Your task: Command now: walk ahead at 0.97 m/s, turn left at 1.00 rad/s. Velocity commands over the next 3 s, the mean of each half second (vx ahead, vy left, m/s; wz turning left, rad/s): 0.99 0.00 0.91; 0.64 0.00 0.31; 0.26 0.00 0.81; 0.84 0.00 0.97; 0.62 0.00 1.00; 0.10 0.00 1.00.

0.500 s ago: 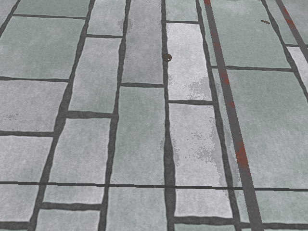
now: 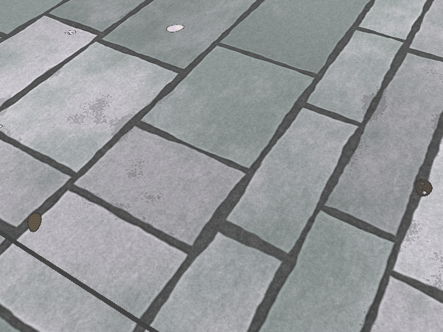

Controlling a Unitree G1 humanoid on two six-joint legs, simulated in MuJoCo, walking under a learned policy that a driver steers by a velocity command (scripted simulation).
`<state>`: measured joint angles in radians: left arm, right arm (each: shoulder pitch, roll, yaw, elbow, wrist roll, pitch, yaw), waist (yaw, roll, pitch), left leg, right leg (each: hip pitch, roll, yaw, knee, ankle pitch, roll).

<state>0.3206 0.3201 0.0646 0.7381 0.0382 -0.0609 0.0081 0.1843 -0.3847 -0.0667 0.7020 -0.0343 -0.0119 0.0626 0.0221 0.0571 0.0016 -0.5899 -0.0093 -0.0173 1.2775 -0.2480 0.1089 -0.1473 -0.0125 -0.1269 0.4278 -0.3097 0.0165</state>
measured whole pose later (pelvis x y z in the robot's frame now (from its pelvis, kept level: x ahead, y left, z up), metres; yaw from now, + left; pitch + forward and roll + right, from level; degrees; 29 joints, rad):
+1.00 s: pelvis +0.82 +0.21 +0.01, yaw +36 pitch +0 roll -2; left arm 0.38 0.26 0.03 0.88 0.00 -0.08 -0.02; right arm 0.07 -0.27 -0.01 0.73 -0.03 -0.04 0.05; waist 0.06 0.03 0.10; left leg -0.62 -0.02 -0.02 0.69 -0.03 0.05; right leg -0.09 0.03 -0.14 0.35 -0.26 -0.03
